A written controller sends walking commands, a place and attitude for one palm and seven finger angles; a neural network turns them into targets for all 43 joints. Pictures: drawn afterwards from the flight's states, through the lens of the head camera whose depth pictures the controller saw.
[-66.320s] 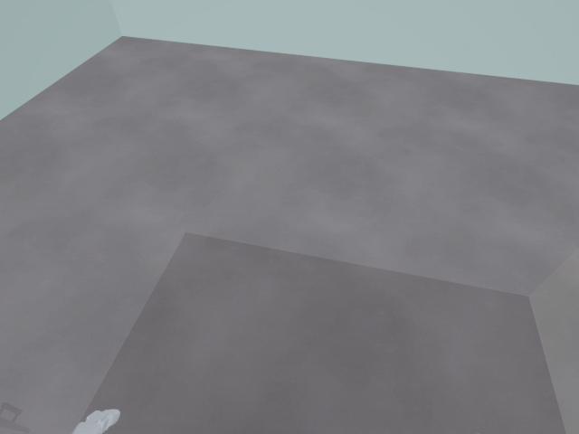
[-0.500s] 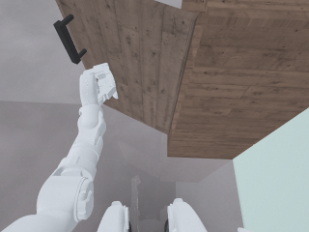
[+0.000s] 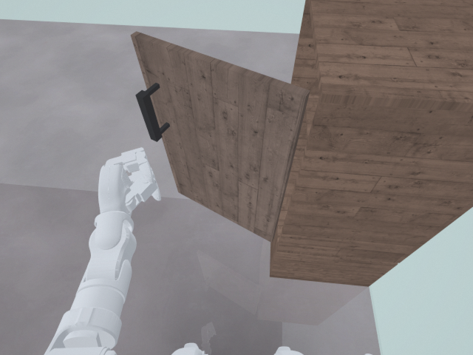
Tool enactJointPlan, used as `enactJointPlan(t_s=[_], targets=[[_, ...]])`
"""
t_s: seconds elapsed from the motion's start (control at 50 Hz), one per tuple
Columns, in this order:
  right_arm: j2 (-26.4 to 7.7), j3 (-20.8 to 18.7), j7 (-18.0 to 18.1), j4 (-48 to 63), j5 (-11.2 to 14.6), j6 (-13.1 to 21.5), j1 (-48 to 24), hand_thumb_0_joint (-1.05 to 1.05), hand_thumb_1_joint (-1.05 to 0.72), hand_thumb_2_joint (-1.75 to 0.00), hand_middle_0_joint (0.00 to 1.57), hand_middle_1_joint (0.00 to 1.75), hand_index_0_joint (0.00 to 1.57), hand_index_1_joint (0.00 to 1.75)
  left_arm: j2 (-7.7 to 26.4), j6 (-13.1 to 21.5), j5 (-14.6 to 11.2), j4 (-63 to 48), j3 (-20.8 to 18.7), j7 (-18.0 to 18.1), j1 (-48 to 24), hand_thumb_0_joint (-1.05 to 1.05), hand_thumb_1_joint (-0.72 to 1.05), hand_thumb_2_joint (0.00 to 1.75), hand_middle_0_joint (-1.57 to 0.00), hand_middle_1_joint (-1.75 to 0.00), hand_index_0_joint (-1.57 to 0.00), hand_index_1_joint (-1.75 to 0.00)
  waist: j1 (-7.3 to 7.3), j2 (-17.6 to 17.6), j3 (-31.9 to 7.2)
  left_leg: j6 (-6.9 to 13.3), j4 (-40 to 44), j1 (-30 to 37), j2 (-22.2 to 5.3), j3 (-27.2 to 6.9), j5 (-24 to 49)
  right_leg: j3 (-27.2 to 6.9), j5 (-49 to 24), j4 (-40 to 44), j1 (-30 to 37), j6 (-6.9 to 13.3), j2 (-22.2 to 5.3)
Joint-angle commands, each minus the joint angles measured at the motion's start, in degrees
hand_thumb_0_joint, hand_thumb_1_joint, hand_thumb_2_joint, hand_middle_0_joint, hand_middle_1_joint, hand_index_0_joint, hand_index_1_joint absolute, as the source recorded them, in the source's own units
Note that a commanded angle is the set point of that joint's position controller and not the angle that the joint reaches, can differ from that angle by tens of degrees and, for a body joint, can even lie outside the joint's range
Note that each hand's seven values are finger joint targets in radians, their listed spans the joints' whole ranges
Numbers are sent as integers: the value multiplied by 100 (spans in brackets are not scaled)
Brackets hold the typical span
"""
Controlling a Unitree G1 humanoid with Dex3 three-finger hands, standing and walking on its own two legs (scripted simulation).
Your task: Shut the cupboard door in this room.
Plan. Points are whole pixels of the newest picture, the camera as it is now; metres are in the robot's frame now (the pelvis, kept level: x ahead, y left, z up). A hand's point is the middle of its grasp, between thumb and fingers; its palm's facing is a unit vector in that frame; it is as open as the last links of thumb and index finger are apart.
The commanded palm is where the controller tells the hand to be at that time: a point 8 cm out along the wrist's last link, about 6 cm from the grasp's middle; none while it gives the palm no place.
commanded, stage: draw the hand back to the body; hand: left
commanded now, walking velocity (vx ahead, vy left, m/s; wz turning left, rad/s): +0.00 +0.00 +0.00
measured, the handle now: (155, 112) +0.65 +0.21 +0.00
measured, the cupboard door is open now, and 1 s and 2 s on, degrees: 65 65 65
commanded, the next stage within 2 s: step back with the hand held close in 1.20 s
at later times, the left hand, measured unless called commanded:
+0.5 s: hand (48, 224) +0.27 +0.24 +0.15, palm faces +0.27 -0.92 -0.27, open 3.8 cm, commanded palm +0.22 +0.28 +0.17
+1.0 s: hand out of the picture +0.20 +0.29 +0.21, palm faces +0.50 -0.77 -0.41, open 7.1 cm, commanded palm +0.15 +0.32 +0.23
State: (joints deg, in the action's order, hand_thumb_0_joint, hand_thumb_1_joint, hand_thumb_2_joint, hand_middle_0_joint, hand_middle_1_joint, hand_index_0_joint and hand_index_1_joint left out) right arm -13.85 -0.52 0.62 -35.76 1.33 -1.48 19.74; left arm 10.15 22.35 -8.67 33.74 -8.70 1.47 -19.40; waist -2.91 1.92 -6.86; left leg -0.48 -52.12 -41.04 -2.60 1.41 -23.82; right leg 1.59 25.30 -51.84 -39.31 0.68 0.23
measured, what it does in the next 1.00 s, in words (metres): rises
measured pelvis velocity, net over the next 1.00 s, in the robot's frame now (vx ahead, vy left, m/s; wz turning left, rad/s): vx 0.02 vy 0.02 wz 0.02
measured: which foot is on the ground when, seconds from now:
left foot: down 0.00-1.00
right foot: down 0.00-1.00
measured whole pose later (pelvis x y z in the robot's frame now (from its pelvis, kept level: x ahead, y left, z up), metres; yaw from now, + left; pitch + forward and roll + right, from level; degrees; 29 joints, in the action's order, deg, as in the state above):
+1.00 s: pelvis +0.02 +0.02 +0.05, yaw +1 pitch -4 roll +0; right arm -13.7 1.0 4.4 -36.2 1.0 4.3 11.8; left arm 19.1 2.0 -4.3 -20.4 -20.1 6.5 26.2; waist 4.2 4.7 0.4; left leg 0.8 -24.5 -6.6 -0.1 2.0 -14.0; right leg 1.6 15.2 -23.6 -4.4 -0.9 -1.5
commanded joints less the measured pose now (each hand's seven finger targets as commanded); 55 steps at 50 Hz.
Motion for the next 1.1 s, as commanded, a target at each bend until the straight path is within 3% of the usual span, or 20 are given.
enactJointPlan(t_s=[0.0,0.06,0.1,0.12,0.16,0.24,0.38,0.4,0.52,0.56,0.58,0.66,0.68,0.8,0.86,0.92,0.96,1.02,1.06,1.08], targets=[[-737,-240,94,781,77,401,-273,0,-90,-90,20,30,20,30,748,292,-38,-1898,43,-201,-1158,0,90,90,-130,-150,-130,-150,66,115,-1532,197,860,1546,204,-31,1285,53,-1849,944,1075,11,118],[-720,-194,68,960,133,455,-513,0,-90,-90,20,30,20,30,811,36,-154,-2399,-3,-346,-346,0,90,90,-122,-141,-122,-141,255,284,-1494,173,1072,1777,200,-34,1486,106,-1968,1006,1396,47,112],[-686,-161,70,1093,182,473,-715,0,-90,-90,20,30,20,30,852,-194,-264,-2777,-62,-407,23,0,90,90,-116,-135,-116,-135,318,177,-1281,180,1212,1803,198,-14,1511,120,-2017,1115,1552,36,101],[-585,-235,197,1200,164,260,-888,0,-90,-90,20,30,20,30,1301,-463,295,-3207,221,-163,211,0,90,90,-113,-132,-113,-132,300,-257,-1407,192,1499,2103,211,16,1502,-153,-1985,1470,1868,21,-18],[-556,-183,349,1369,172,169,-1051,0,-90,-90,20,30,20,30,1309,-791,282,-3842,122,24,473,0,90,90,-108,-126,-108,-126,281,-352,-1158,236,1692,2205,224,23,1522,-150,-1990,1739,2137,-6,-60],[-479,-48,501,1344,176,147,-1344,0,-90,-90,20,30,20,30,1384,-1235,389,-4356,59,233,785,0,90,90,-97,-114,-97,-114,277,-145,-453,250,2106,2630,169,-19,1584,-59,-1955,2119,2261,7,-47],[-430,113,538,1258,96,336,-1484,0,-90,-90,20,30,20,30,1327,-1707,438,-5117,-10,353,1810,0,90,90,-78,-93,-78,-93,372,178,-143,212,2708,3357,133,-111,1921,30,-2049,2669,2819,24,-39],[-434,127,524,1247,83,356,-1494,0,-90,-90,20,30,20,30,1329,-1754,436,-5205,-44,363,1868,0,90,90,-75,-90,-75,-90,371,62,-58,200,2791,3396,118,-145,1902,59,-2025,2730,2851,21,-28],[-442,135,458,1178,7,484,-1607,0,-90,-90,20,30,20,30,1654,-1861,443,-5923,-618,425,2622,0,90,90,-58,-72,-58,-72,488,153,10,172,3039,3567,109,-134,2225,75,-2237,2954,3261,22,-32],[-480,118,452,1119,-29,529,-1633,0,-90,-90,20,30,20,30,1943,-1872,439,-6079,-972,469,2884,0,90,90,-53,-66,-53,-66,539,103,92,178,3072,3520,124,-107,2181,56,-2221,3066,3348,17,-28],[-432,131,448,1133,-24,550,-1651,0,-90,-90,20,30,20,30,1876,-1857,430,-6222,-991,471,2966,0,90,90,-50,-63,-50,-63,546,118,38,174,3093,3523,128,-112,2173,69,-2197,3036,3414,12,-46],[-452,91,429,1064,-35,706,-1682,0,-90,-90,20,30,20,30,2142,-1808,442,-6711,-1403,534,3387,0,90,90,-39,-51,-39,-51,616,345,43,152,3104,3576,136,-99,2263,58,-2237,3107,3476,15,-7],[-421,102,426,1076,-26,741,-1676,0,-90,-90,20,30,20,30,2057,-1789,439,-6839,-1382,538,3483,0,90,90,-36,-48,-36,-48,614,563,23,147,3118,3606,135,-108,2338,67,-2264,3054,3518,22,-29],[-458,12,409,1030,-11,879,-1646,0,-90,-90,20,30,20,30,2278,-1723,387,-6947,-1956,578,4277,0,90,90,-20,-30,-20,-30,692,129,271,147,3109,3470,125,-59,2315,85,-2278,3088,3464,1,6],[-526,-25,400,918,-17,904,-1592,0,-90,-90,20,30,20,30,1883,-1768,411,-6459,-1600,524,4210,0,90,90,-20,-30,-20,-30,576,-79,798,172,3187,3399,129,-12,1974,94,-1955,3264,3109,-40,6],[-558,-49,432,902,-12,916,-1555,0,-90,-90,20,30,20,30,1857,-1732,444,-6386,-1511,537,3911,0,90,90,-20,-30,-20,-30,533,-116,826,216,3211,3430,140,-21,1695,69,-1669,3272,3005,-60,-13],[-573,-66,467,888,-25,947,-1587,0,-90,-90,20,30,20,30,2037,-1700,441,-6408,-1632,550,3806,0,90,90,-20,-30,-20,-30,571,-183,750,250,3219,3478,179,2,1573,33,-1550,3367,3035,-73,-7],[-518,-52,485,932,-47,1024,-1622,0,-90,-90,20,30,20,30,2157,-1593,461,-6861,-1720,579,3778,0,90,90,-20,-30,-20,-30,648,42,211,268,3140,3645,212,8,1884,19,-1867,3214,3352,-43,-32],[-502,-38,490,904,-68,1097,-1651,0,-90,-90,20,30,20,30,2403,-1569,470,-7024,-1934,607,3871,0,90,90,-20,-30,-20,-30,715,267,71,252,3082,3677,245,38,2017,-8,-2051,3240,3453,-36,-29],[-450,-14,485,927,-61,1127,-1649,0,-90,-90,20,30,20,30,2258,-1541,474,-7182,-1814,603,3855,0,90,90,-20,-30,-20,-30,691,503,10,239,3070,3701,252,49,2114,0,-2164,3168,3526,-24,-55]])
